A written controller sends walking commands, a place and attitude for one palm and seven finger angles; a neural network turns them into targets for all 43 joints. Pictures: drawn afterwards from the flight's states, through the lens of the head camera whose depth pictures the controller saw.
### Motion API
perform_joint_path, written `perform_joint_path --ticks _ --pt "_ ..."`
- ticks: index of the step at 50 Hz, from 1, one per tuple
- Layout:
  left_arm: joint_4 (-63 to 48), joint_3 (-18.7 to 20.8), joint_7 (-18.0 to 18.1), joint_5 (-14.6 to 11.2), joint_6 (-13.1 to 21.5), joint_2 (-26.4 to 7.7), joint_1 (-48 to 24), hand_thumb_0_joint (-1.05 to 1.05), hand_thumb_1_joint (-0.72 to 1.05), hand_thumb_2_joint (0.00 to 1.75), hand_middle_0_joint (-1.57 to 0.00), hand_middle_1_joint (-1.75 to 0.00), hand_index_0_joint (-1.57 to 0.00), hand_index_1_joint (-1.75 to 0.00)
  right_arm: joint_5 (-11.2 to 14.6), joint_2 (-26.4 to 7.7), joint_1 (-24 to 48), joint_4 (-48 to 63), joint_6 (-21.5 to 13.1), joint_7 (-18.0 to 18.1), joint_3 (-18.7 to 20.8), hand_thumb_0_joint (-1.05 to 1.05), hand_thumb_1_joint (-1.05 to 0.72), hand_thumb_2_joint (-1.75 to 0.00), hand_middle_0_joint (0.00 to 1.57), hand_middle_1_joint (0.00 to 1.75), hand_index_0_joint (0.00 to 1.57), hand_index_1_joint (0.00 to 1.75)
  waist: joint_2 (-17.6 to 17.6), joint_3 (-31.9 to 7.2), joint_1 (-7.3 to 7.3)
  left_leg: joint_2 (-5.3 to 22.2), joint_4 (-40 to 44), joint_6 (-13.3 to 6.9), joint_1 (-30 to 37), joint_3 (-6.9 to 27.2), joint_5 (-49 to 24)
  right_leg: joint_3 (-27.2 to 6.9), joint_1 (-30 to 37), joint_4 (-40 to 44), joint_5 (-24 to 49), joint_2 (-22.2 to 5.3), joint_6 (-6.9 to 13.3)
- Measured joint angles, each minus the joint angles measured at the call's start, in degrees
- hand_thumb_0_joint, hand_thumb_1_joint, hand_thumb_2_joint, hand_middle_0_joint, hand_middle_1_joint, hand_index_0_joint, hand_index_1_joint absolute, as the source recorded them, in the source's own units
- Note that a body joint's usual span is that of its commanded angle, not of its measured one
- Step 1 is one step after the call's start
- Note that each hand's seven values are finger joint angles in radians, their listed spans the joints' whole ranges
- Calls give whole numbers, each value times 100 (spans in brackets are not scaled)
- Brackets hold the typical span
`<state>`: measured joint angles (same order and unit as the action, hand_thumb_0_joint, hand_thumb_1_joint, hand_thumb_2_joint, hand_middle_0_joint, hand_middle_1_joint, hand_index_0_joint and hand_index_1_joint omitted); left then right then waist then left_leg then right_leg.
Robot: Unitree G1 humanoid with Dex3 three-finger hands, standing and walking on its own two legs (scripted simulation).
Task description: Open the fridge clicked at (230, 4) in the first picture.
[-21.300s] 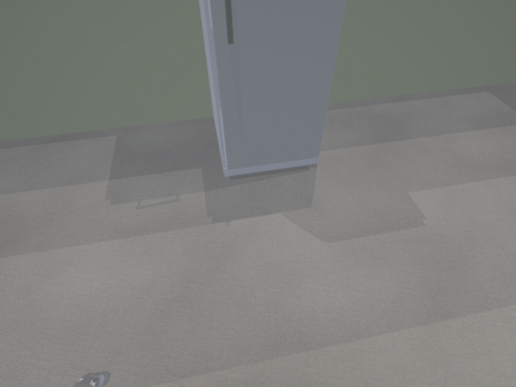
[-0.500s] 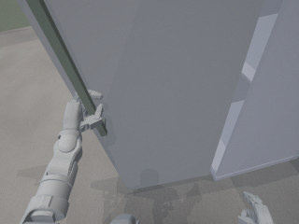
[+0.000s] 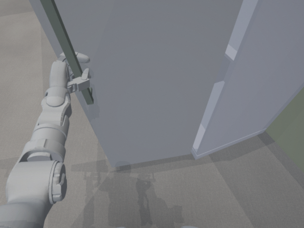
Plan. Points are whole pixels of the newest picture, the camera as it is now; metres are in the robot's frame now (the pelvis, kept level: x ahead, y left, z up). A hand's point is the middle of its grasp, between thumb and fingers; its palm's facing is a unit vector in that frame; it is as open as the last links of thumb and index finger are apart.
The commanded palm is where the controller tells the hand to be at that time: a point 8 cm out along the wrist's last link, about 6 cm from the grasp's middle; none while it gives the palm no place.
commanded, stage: stop walking and hold the door back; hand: left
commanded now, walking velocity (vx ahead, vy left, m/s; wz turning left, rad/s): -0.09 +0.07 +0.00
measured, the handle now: (62, 27) +0.51 +0.20 +0.26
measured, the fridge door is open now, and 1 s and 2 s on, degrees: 78 81 80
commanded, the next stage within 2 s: loosen the grip on the handle in 0.54 s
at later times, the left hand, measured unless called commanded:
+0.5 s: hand (84, 86) +0.44 +0.17 +0.14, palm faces +0.04 -0.99 -0.15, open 5.9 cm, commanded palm +0.42 +0.24 +0.12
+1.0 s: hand (84, 90) +0.44 +0.17 +0.12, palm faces +0.03 -0.98 -0.19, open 11.9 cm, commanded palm +0.42 +0.22 +0.13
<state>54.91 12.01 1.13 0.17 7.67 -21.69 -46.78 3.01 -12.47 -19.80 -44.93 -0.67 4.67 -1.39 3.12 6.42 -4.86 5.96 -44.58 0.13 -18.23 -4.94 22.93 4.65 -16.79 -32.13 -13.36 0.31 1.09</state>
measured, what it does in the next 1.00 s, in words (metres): steps on the spot: left foot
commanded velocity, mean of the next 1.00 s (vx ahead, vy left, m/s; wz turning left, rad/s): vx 0.00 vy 0.01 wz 0.00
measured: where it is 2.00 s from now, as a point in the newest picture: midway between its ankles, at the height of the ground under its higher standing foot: outside the picture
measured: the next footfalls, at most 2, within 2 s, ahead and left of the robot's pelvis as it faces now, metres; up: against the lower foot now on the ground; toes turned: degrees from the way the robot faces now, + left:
left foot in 0.24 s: +0.12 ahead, +0.15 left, +0.00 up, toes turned -2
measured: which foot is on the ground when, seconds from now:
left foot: up 0.00-0.22, down 0.24-1.00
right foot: down 0.00-1.00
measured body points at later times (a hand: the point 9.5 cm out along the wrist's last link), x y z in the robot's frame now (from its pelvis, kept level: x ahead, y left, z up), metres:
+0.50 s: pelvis +0.03 +0.04 +0.01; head +0.06 +0.04 +0.46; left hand +0.43 +0.22 +0.15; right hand +0.16 -0.21 -0.09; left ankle +0.08 +0.16 -0.72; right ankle +0.04 -0.11 -0.72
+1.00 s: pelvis +0.01 +0.01 -0.01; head +0.02 +0.01 +0.44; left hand +0.43 +0.23 +0.14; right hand +0.09 -0.26 -0.11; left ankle +0.08 +0.16 -0.72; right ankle +0.04 -0.11 -0.72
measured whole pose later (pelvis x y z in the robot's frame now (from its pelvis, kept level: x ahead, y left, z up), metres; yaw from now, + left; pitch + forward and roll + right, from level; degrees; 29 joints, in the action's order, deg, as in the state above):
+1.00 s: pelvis +0.01 +0.01 -0.01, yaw -3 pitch +2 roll +1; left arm 46.7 10.2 -4.0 -2.3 15.8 -19.4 -35.5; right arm 2.5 -16.3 -18.1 -39.2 -7.1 3.0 -0.1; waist -0.6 -1.1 -2.4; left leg 2.7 -37.3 1.0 -26.5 -1.0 13.6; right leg 0.1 -24.9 -40.0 -17.6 -1.7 -0.7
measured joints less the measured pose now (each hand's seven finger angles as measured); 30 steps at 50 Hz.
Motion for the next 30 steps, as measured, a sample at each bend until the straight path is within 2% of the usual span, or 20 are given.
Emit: perform_joint_path --ticks 2,5,9,12,13,17,23,30 --pt "-104 240 44 -11 -6 1 130 0 66 82 -46 -140 -42 -140 -1 -82 186 12 -39 -10 91 1 -90 -90 20 30 20 30 26 130 -155 -182 -945 25 -367 285 388 -28 82 -56 -51 -30 3" --pt "-245 449 24 -50 -33 50 347 0 68 80 -46 -140 -43 -140 -14 -237 378 102 -130 27 100 1 -90 -90 20 30 20 30 -91 157 -243 -301 -1251 61 -635 335 421 -181 232 45 -63 -141 -70" --pt "-565 497 -13 -86 -7 179 634 1 68 79 -46 -140 -44 -140 -95 -444 531 298 -216 96 101 1 -90 -90 20 30 20 30 -221 55 -280 -235 -188 55 -477 295 -258 -300 315 63 -90 -234 -183" --pt "-1076 295 -6 -136 2 335 912 3 68 78 -46 -140 -44 -140 -134 -613 561 458 -287 112 197 1 -90 -90 20 30 20 30 -137 -49 -263 -169 850 64 -12 347 -988 -306 277 -166 -266 -169 -297" --pt "-1274 209 -2 -163 -4 363 1003 4 68 78 -46 -140 -44 -140 -141 -589 601 464 -292 115 247 1 -90 -90 20 30 20 30 -192 -71 -256 -200 871 55 9 331 -890 -326 241 -270 -341 -202 -333" --pt "-2133 -52 10 -273 -43 455 1503 4 68 76 -46 -140 -42 -140 -146 -332 661 662 -274 38 241 1 -91 -90 20 30 20 30 -390 -162 -40 -211 912 2 9 150 -817 -530 211 -146 -350 -195 -264" --pt "-3166 -331 87 -277 -83 563 2175 2 67 74 -46 -140 -39 -140 -147 23 824 820 -308 -85 28 1 -90 -90 20 30 20 30 -266 -158 139 -105 1095 65 20 176 -886 -491 354 341 -61 -97 -362" --pt "-3027 -653 110 -317 -120 678 2227 -2 65 75 -46 -140 -41 -140 -147 132 1017 674 -203 -26 -84 1 -90 -90 20 30 20 30 -108 -300 417 -135 1241 90 102 186 -931 -469 397 377 -94 -123 -334"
